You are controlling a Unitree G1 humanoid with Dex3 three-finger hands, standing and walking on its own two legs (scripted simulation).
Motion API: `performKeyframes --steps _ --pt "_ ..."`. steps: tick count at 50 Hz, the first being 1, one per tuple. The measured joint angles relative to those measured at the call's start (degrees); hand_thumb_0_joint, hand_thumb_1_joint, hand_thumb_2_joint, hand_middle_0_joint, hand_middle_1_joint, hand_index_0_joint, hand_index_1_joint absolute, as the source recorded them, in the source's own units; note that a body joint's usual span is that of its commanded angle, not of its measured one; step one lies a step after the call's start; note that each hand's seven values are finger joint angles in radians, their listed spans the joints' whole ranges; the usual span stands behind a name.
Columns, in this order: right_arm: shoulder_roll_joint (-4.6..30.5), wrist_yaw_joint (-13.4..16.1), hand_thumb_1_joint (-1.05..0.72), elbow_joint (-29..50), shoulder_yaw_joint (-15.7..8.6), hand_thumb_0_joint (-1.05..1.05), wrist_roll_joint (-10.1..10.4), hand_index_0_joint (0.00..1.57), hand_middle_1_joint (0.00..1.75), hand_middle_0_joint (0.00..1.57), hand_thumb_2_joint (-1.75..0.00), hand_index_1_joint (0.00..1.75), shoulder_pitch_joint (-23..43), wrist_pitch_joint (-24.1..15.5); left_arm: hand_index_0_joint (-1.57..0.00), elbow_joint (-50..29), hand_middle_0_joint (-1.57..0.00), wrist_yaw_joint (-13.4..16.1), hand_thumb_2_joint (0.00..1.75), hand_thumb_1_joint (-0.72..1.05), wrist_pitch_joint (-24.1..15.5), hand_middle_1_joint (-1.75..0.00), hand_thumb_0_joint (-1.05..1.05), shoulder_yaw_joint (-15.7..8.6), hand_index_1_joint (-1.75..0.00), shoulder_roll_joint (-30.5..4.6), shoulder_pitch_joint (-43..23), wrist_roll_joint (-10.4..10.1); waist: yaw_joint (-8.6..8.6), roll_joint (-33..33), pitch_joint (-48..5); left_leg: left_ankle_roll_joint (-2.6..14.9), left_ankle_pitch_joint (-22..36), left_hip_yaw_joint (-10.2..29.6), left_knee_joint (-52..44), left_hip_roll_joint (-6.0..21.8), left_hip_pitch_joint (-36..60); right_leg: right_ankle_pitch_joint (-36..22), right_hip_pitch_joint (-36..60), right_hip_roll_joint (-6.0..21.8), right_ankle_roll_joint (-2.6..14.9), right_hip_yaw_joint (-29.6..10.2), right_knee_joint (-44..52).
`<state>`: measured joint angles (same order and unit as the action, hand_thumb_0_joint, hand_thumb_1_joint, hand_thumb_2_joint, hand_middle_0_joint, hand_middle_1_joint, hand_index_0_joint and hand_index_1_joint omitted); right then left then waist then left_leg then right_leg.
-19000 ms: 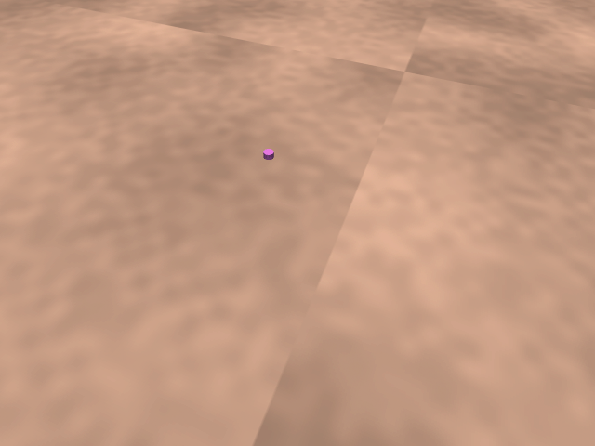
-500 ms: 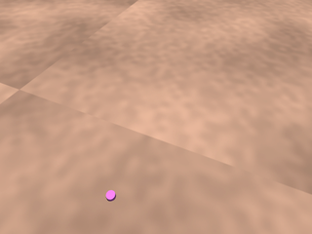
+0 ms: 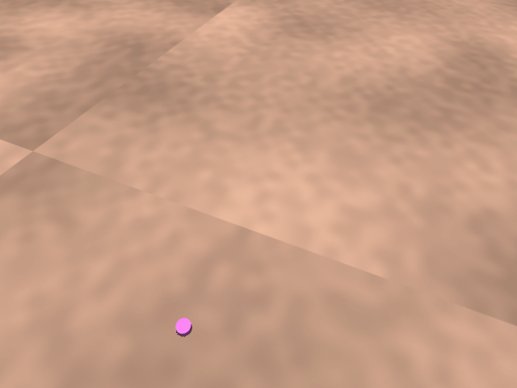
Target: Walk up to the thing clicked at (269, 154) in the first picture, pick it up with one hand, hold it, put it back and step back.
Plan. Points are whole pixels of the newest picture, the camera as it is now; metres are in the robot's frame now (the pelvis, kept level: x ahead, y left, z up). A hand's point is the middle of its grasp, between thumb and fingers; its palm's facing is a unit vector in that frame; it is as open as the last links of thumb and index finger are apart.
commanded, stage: stand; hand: left
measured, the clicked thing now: (183, 327) +0.45 +0.26 -0.77
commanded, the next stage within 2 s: walk up in 0.44 s
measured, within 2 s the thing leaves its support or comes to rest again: neither
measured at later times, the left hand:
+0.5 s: hand out of the picture +0.07 +0.26 -0.15, palm faces -0.02 -0.93 -0.36, open 7.4 cm
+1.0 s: hand out of the picture +0.11 +0.34 -0.17, palm faces -0.08 -0.93 -0.37, open 7.4 cm
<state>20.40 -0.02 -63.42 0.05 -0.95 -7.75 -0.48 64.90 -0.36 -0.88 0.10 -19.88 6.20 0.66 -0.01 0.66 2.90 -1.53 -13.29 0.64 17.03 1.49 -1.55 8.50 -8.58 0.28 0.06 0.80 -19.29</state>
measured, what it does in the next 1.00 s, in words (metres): steps on the spot: right foot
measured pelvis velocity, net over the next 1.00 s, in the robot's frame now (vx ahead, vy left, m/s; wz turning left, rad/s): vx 0.03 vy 0.08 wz -0.06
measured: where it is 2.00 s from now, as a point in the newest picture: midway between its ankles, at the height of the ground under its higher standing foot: outside the picture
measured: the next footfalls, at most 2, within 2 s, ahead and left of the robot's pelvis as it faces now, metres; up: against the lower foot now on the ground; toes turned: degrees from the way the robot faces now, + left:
right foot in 0.98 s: +0.08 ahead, -0.05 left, +0.00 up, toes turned -2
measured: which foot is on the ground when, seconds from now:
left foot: down 0.00-1.00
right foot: down 0.00-0.72, up 0.74-0.96, down 0.98-1.00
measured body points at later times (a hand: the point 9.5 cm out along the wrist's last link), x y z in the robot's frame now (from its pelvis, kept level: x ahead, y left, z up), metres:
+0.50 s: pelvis +0.00 +0.00 +0.00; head +0.01 -0.01 +0.45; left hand +0.07 +0.31 -0.13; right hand +0.06 -0.30 -0.14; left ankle -0.04 +0.14 -0.75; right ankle +0.02 -0.12 -0.75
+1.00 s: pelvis +0.03 +0.08 -0.01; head +0.06 +0.08 +0.44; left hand +0.11 +0.39 -0.15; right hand +0.08 -0.22 -0.14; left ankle +0.00 +0.18 -0.75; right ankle +0.04 -0.04 -0.75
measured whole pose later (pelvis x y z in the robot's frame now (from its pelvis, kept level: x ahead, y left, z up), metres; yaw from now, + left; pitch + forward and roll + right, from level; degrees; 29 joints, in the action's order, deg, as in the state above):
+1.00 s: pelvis +0.03 +0.08 -0.01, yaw -3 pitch -3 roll +0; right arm 18.9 -0.2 -56.4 -2.0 -0.9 -10.0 -0.5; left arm 61.0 0.5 0.4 -1.3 -21.6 8.4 0.7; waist 0.2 -1.0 7.0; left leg 1.9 -19.2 -3.8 28.2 -0.8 -5.5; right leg 13.2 -11.8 0.0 0.9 -1.3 -29.3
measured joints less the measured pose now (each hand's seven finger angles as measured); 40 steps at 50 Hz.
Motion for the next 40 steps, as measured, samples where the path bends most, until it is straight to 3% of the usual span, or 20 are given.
performKeyframes --steps 23,25,29,32,34,36,38,40 --pt "0.06 -0.38 -0.9 -0.01 -0.47 0.01 -0.36 0.21 0.3 0.2 -0.89 0.3 -0.76 0.32 -0.21 -0.18 -0.2 -0.08 0.9 0.9 -0.08 -0.3 0.0 -0.26 -0.3 0.03 0.53 0.05 -0.1 0.12 0.41 0.17 0.05 -0.19 0.52 -0.03 -0.47 -0.36 -0.31 0.0 -0.01 -0.2 -0.03" --pt "0.8 -0.81 -0.9 0.96 -1.26 0.01 -0.99 0.21 0.3 0.2 -0.89 0.3 -1.13 1.08 -0.21 -0.97 -0.2 0.13 0.9 0.9 -0.76 -0.3 0.0 -0.8 -0.3 0.43 1.28 0.35 -0.42 0.88 0.41 0.97 -2.06 -0.42 3.52 0.18 -1.7 0.06 -0.63 -0.27 -0.03 -0.4 -0.74" --pt "2.66 -1.35 -0.9 2.89 -2.79 0.01 -1.74 0.21 0.3 0.2 -0.89 0.3 -2.48 2.44 -0.21 -2.57 -0.2 0.77 0.9 0.9 -1.23 -0.3 0.0 -1.78 -0.3 0.89 2.97 1.42 -1.02 2.12 -0.17 2.42 -12.43 0.25 14.73 -0.66 -6.92 1.04 -1.74 0.34 -0.17 -0.61 -2.22" --pt "3.52 -1.87 -0.9 4.46 -3.61 0.01 -1.99 0.21 0.3 0.2 -0.89 0.3 -3.13 2.7 -0.21 -4.19 -0.21 1.12 0.9 0.9 -1.36 -0.3 0.0 -2.36 -0.3 0.3 3.85 1.93 -1.42 2.42 0.68 2.96 -14.64 0.97 18.9 -0.18 -10.5 1.45 -2.46 1.17 -0.84 -0.74 -3.09" --pt "3.68 -2.1 -0.9 5.29 -3.99 0.01 -2.06 0.21 0.3 0.2 -0.89 0.3 -3.4 2.31 -0.21 -4.88 -0.21 1.07 0.9 0.9 -1.03 -0.3 0.0 -2.52 -0.3 -0.52 4.14 1.96 -1.4 2.28 1.52 3.04 -12.48 1.28 15.88 0.75 -10.98 2.11 -3.12 1.81 -1.83 -0.87 -4.43" --pt "2.97 -1.95 -0.9 5.45 -4.3 0.01 -2.22 0.21 0.3 0.2 -0.89 0.3 -3.63 1.5 -0.21 -4.98 -0.2 0.89 0.9 0.9 -0.21 -0.3 0.0 -2.56 -0.3 -1.67 4.23 1.47 -1.41 0.49 2.38 1.92 -2.0 -0.4 12.26 -0.26 -9.6 4.0 -4.24 3.5 -2.1 -2.0 -7.85" --pt "1.51 -1.72 -0.9 5.23 -4.19 0.01 -2.29 0.21 0.3 0.2 -0.89 0.3 -3.98 1.13 -0.21 -4.59 -0.2 1.0 0.9 0.9 0.74 -0.3 0.0 -2.55 -0.3 -2.56 4.47 0.77 -1.19 -1.15 2.11 2.01 -1.97 -1.39 11.04 -1.28 -8.56 10.6 -6.05 2.93 -0.89 -4.44 -13.01" --pt "0.26 -1.67 -0.9 5.21 -3.64 0.01 -2.05 0.21 0.3 0.2 -0.89 0.3 -4.5 1.17 -0.21 -4.34 -0.2 0.86 0.9 0.9 1.26 -0.3 0.0 -2.41 -0.3 -3.16 4.73 0.35 -0.5 -1.55 1.42 2.56 -2.52 -1.3 9.79 -1.21 -7.73 16.49 -7.4 1.12 -0.13 -4.46 -18.3"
